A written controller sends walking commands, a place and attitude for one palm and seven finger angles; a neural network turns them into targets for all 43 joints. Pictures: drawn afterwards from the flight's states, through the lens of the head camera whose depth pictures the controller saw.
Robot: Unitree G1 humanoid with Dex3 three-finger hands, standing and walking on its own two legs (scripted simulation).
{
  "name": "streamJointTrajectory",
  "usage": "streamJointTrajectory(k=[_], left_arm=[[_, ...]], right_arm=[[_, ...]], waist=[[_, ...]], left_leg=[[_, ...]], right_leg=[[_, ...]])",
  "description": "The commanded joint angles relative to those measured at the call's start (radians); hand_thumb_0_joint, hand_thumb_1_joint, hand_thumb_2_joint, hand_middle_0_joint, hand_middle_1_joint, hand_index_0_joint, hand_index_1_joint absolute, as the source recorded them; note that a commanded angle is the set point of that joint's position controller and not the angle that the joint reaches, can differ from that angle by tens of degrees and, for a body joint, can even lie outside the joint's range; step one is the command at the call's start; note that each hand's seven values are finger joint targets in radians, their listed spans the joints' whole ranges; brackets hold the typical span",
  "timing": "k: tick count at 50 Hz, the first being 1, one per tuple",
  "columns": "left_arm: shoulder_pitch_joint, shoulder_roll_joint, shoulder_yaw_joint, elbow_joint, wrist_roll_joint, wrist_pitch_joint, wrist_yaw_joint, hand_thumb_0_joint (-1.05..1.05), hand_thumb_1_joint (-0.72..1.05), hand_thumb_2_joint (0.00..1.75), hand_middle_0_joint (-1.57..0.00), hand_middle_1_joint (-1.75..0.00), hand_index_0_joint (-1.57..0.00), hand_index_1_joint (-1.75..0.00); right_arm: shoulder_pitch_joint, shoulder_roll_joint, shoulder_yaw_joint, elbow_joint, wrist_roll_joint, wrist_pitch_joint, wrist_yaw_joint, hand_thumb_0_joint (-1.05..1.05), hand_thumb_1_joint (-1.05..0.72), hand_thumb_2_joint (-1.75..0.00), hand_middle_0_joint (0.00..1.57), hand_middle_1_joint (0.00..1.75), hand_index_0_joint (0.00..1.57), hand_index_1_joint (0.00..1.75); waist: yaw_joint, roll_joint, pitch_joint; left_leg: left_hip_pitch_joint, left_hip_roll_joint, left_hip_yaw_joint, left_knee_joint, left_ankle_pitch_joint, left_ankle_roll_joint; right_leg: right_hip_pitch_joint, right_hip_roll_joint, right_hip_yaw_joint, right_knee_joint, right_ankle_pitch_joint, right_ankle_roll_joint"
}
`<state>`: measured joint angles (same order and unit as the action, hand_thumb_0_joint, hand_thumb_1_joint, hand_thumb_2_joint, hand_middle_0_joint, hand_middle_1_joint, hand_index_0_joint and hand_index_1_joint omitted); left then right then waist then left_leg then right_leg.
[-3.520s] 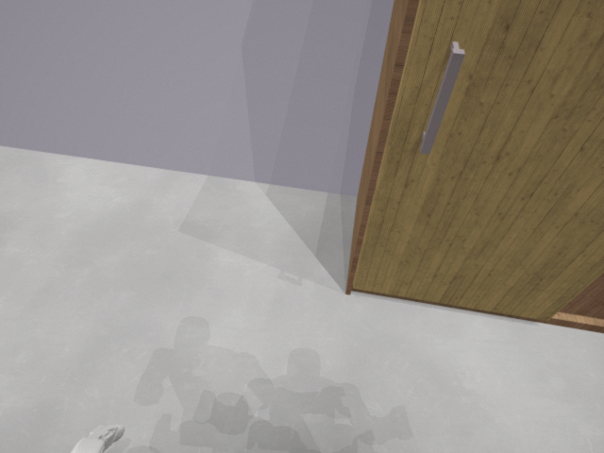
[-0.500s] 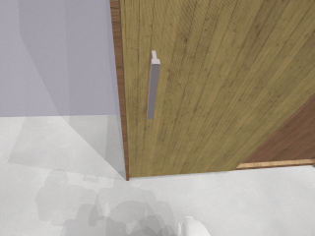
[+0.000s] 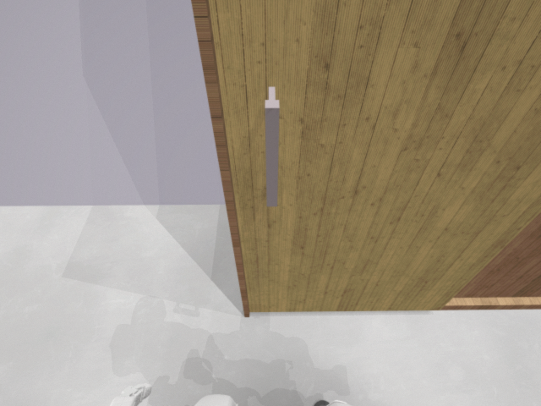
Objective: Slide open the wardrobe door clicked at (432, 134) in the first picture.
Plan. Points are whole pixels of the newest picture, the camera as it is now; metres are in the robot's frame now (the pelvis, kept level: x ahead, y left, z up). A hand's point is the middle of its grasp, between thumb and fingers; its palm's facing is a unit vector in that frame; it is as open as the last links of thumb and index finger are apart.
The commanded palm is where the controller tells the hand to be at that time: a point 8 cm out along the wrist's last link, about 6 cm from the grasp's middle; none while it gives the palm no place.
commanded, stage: come to a stop and stand still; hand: left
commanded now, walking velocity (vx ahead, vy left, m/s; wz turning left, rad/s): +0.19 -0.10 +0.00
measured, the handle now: (271, 152) +0.50 +0.04 +0.09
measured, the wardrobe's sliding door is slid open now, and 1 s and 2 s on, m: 0.00 0.00 0.00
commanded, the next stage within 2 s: look again from close up in 1.90 s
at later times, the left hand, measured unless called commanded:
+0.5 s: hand out of the picture -0.05 +0.23 -0.16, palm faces -0.04 -0.99 -0.13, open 7.4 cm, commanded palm none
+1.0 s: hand out of the picture +0.07 +0.14 -0.15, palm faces +0.05 -0.98 -0.21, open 7.1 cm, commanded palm none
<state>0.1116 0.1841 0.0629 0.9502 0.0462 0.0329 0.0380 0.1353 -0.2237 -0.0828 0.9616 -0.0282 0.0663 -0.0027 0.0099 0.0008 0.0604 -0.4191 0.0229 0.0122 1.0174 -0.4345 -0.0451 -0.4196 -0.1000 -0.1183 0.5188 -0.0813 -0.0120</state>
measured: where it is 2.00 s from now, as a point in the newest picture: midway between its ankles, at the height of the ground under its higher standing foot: outside the picture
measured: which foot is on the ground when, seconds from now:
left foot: up 0.00-0.06, down 0.08-1.00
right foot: down 0.00-0.08, up 0.10-0.66, down 0.68-1.00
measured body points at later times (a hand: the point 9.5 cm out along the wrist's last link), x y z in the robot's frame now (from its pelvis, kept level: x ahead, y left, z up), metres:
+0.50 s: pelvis -0.01 +0.05 +0.03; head +0.02 +0.09 +0.47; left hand -0.04 +0.28 -0.15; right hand -0.11 -0.15 -0.11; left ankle -0.05 +0.13 -0.73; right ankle -0.07 -0.10 -0.66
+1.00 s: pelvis +0.00 -0.04 +0.01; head +0.00 -0.05 +0.46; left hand +0.07 +0.19 -0.13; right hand -0.01 -0.25 -0.15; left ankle -0.04 +0.13 -0.73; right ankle -0.03 -0.11 -0.73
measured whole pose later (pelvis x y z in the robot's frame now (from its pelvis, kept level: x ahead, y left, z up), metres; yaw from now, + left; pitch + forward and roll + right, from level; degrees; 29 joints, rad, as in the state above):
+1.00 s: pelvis +0.00 -0.04 +0.01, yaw -1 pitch -1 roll +0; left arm 0.17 0.14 0.04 1.09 0.01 -0.03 0.05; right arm 0.27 -0.13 -0.02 1.15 -0.02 0.00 -0.06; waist -0.01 0.02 0.01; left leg -0.11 0.10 0.02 0.42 -0.29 -0.08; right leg -0.15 0.03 -0.10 0.44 -0.28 -0.05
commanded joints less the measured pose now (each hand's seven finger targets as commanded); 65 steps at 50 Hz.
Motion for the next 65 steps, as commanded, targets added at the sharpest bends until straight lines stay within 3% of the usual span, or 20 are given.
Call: streamJointTrajectory(k=[1, 2, 3, 4, 5, 6, 7, 9, 11, 13, 20, 26, 31, 33, 35, 36, 38, 42, 45, 65], left_arm=[[0.003, 0.214, 0.040, -0.064, 0.006, 0.005, 0.006, 0.00, 0.90, 0.90, -0.20, -0.30, -0.20, -0.30], [-0.002, 0.204, 0.036, -0.059, -0.002, 0.011, 0.002, 0.00, 0.90, 0.90, -0.20, -0.30, -0.20, -0.30], [0.023, 0.157, 0.022, -0.053, -0.014, 0.017, -0.003, 0.00, 0.90, 0.90, -0.20, -0.30, -0.20, -0.30], [0.065, 0.070, 0.007, -0.058, -0.031, 0.018, -0.005, 0.00, 0.90, 0.90, -0.20, -0.30, -0.20, -0.30], [0.036, 0.065, 0.010, -0.069, -0.034, 0.025, -0.006, 0.00, 0.90, 0.90, -0.20, -0.30, -0.20, -0.30], [0.059, 0.093, 0.025, -0.055, -0.027, 0.027, -0.019, 0.00, 0.90, 0.90, -0.20, -0.30, -0.20, -0.30], [0.101, 0.103, 0.036, -0.028, -0.011, 0.029, -0.026, 0.00, 0.90, 0.90, -0.20, -0.30, -0.20, -0.30], [0.203, 0.101, 0.036, 0.023, -0.011, 0.016, -0.039, 0.00, 0.90, 0.90, -0.20, -0.30, -0.20, -0.30], [0.231, 0.090, 0.026, 0.057, -0.012, 0.002, -0.042, 0.00, 0.90, 0.90, -0.20, -0.30, -0.20, -0.30], [0.217, 0.091, 0.021, 0.059, -0.012, -0.004, -0.040, 0.00, 0.90, 0.90, -0.20, -0.30, -0.20, -0.30], [0.194, 0.064, 0.010, 0.079, -0.021, 0.014, -0.038, 0.00, 0.90, 0.90, -0.20, -0.30, -0.20, -0.30], [0.133, 0.009, -0.009, 0.088, -0.028, 0.016, -0.038, 0.00, 0.90, 0.90, -0.20, -0.30, -0.20, -0.30], [0.149, -0.011, -0.017, 0.114, -0.039, -0.010, -0.025, 0.00, 0.90, 0.90, -0.20, -0.30, -0.20, -0.30], [0.193, 0.011, -0.015, 0.143, -0.038, -0.026, -0.014, 0.00, 0.90, 0.90, -0.20, -0.30, -0.20, -0.30], [0.199, 0.087, -0.014, 0.166, -0.040, -0.049, 0.000, 0.00, 0.90, 0.90, -0.20, -0.30, -0.20, -0.30], [0.186, 0.104, -0.017, 0.163, -0.039, -0.051, -0.001, 0.00, 0.90, 0.90, -0.20, -0.30, -0.20, -0.30], [0.170, 0.090, -0.013, 0.162, -0.038, -0.060, 0.001, 0.00, 0.90, 0.90, -0.20, -0.30, -0.20, -0.30], [0.161, 0.047, -0.027, 0.158, -0.044, -0.059, 0.006, 0.00, 0.90, 0.90, -0.20, -0.30, -0.20, -0.30], [0.186, 0.043, -0.022, 0.160, -0.041, -0.059, 0.010, 0.00, 0.90, 0.90, -0.20, -0.30, -0.20, -0.30], [0.213, 0.066, -0.030, 0.179, -0.040, -0.054, -0.003, 0.00, 0.90, 0.90, -0.20, -0.30, -0.20, -0.30]], right_arm=[[0.299, -0.013, 0.005, 0.027, 0.012, -0.025, 0.009, 0.00, -0.90, -0.90, 0.20, 0.30, 0.20, 0.30], [0.375, -0.016, 0.008, 0.054, 0.012, -0.030, 0.006, 0.00, -0.90, -0.90, 0.20, 0.30, 0.20, 0.30], [0.396, -0.057, 0.006, 0.062, 0.006, -0.039, 0.002, 0.00, -0.90, -0.90, 0.20, 0.30, 0.20, 0.30], [0.319, -0.129, -0.007, 0.033, -0.007, -0.051, -0.005, 0.00, -0.90, -0.90, 0.20, 0.30, 0.20, 0.30], [0.175, -0.178, -0.004, -0.031, -0.011, -0.048, -0.020, 0.00, -0.90, -0.90, 0.20, 0.30, 0.20, 0.30], [0.063, -0.165, 0.014, -0.055, -0.018, -0.049, -0.024, 0.00, -0.90, -0.90, 0.20, 0.30, 0.20, 0.30], [0.031, -0.141, 0.019, -0.052, -0.015, -0.058, -0.029, 0.00, -0.90, -0.90, 0.20, 0.30, 0.20, 0.30], [0.064, -0.099, 0.032, -0.034, -0.001, -0.080, -0.039, 0.00, -0.90, -0.90, 0.20, 0.30, 0.20, 0.30], [0.152, -0.094, 0.030, 0.002, 0.004, -0.093, -0.045, 0.00, -0.90, -0.90, 0.20, 0.30, 0.20, 0.30], [0.260, -0.082, 0.027, 0.044, 0.006, -0.098, -0.055, 0.00, -0.90, -0.90, 0.20, 0.30, 0.20, 0.30], [0.411, -0.054, 0.035, 0.144, 0.000, -0.101, -0.089, 0.00, -0.90, -0.90, 0.20, 0.30, 0.20, 0.30], [0.387, -0.035, 0.036, 0.180, -0.004, -0.090, -0.082, 0.00, -0.90, -0.90, 0.20, 0.30, 0.20, 0.30], [0.335, -0.028, 0.033, 0.196, 0.001, -0.086, -0.064, 0.00, -0.90, -0.90, 0.20, 0.30, 0.20, 0.30], [0.341, 0.006, 0.033, 0.199, 0.010, -0.086, -0.057, 0.00, -0.90, -0.90, 0.20, 0.30, 0.20, 0.30], [0.342, 0.096, 0.059, 0.191, 0.021, -0.088, -0.044, 0.00, -0.90, -0.90, 0.20, 0.30, 0.20, 0.30], [0.333, 0.098, 0.061, 0.189, 0.017, -0.085, -0.041, 0.00, -0.90, -0.90, 0.20, 0.30, 0.20, 0.30], [0.332, 0.085, 0.058, 0.193, 0.009, -0.074, -0.043, 0.00, -0.90, -0.90, 0.20, 0.30, 0.20, 0.30], [0.317, 0.059, 0.058, 0.209, 0.012, -0.081, -0.046, 0.00, -0.90, -0.90, 0.20, 0.30, 0.20, 0.30], [0.289, 0.056, 0.054, 0.201, 0.012, -0.076, -0.050, 0.00, -0.90, -0.90, 0.20, 0.30, 0.20, 0.30], [0.196, -0.005, 0.063, 0.169, 0.014, -0.067, -0.045, 0.00, -0.90, -0.90, 0.20, 0.30, 0.20, 0.30]], waist=[[-0.060, -0.261, -0.105], [-0.093, -0.205, -0.114], [-0.096, -0.021, -0.086], [-0.074, 0.346, -0.004], [-0.048, 0.376, 0.136], [0.007, 0.270, 0.147], [0.033, 0.225, 0.125], [0.045, 0.137, 0.088], [0.011, 0.099, 0.039], [-0.028, 0.099, 0.005], [-0.066, 0.150, -0.042], [-0.063, 0.158, -0.007], [-0.026, 0.174, -0.022], [-0.007, 0.114, -0.047], [-0.016, -0.055, -0.051], [-0.015, -0.065, -0.030], [-0.022, -0.201, -0.031], [-0.018, -0.080, -0.004], [-0.016, -0.048, -0.012], [-0.013, 0.009, 0.006]], left_leg=[[0.284, -0.026, 0.079, -0.346, -0.034, 0.037], [0.388, -0.042, 0.104, -0.493, 0.033, 0.043], [0.379, 0.001, 0.001, -0.650, -0.048, 0.048], [0.216, 0.224, -0.337, -0.861, -0.336, 0.092], [-0.080, 0.355, -0.467, -1.001, -0.451, 0.135], [-0.197, 0.350, -0.445, -1.036, -0.461, 0.159], [-0.143, 0.273, -0.360, -0.993, -0.338, 0.107], [-0.006, 0.210, -0.243, -0.925, -0.170, 0.080], [0.200, 0.185, -0.175, -0.872, -0.015, 0.068], [0.343, 0.215, -0.187, -0.841, 0.099, 0.067], [0.517, 0.301, -0.194, -0.745, 0.688, 0.118], [0.376, 0.272, -0.151, -0.741, 0.640, 0.184], [0.256, 0.219, -0.133, -0.688, 0.540, 0.158], [0.186, 0.160, -0.082, -0.625, 0.429, 0.094], [0.042, 0.080, 0.007, -0.580, 0.150, 0.025], [0.071, 0.061, 0.021, -0.583, 0.091, 0.022], [0.144, 0.065, 0.039, -0.583, 0.169, 0.017], [0.206, 0.090, 0.018, -0.639, 0.402, 0.016], [0.229, 0.088, 0.032, -0.620, 0.397, 0.012], [0.303, 0.092, 0.019, -0.667, 0.314, 0.022]], right_leg=[[-0.064, -0.166, 0.229, -0.317, -0.475, -0.052], [-0.112, -0.129, 0.195, -0.270, -0.544, -0.010], [-0.157, -0.050, 0.133, -0.099, -0.575, 0.026], [-0.225, 0.083, 0.053, 0.207, -0.494, 0.064], [-0.190, 0.075, 0.149, 0.327, -0.394, 0.054], [-0.102, 0.064, 0.205, 0.428, -0.283, 0.048], [-0.111, 0.099, 0.203, 0.519, -0.230, 0.052], [-0.152, 0.117, 0.186, 0.608, -0.161, 0.052], [-0.219, 0.119, 0.171, 0.608, -0.123, 0.062], [-0.257, 0.107, 0.176, 0.570, -0.132, 0.064], [-0.198, 0.083, 0.164, 0.446, -0.267, 0.068], [-0.040, 0.059, 0.107, 0.282, -0.311, 0.056], [0.177, 0.077, 0.054, -0.004, -0.195, 0.038], [0.333, 0.048, 0.071, -0.173, -0.013, 0.032], [0.444, -0.145, 0.239, -0.177, 0.145, -0.037], [0.370, -0.175, 0.236, -0.179, 0.137, -0.061], [0.331, -0.115, 0.210, -0.178, 0.245, -0.069], [0.331, -0.040, 0.131, -0.111, 0.383, -0.028], [0.336, -0.038, 0.138, -0.124, 0.405, -0.015], [0.259, -0.014, 0.154, -0.254, 0.003, -0.016]])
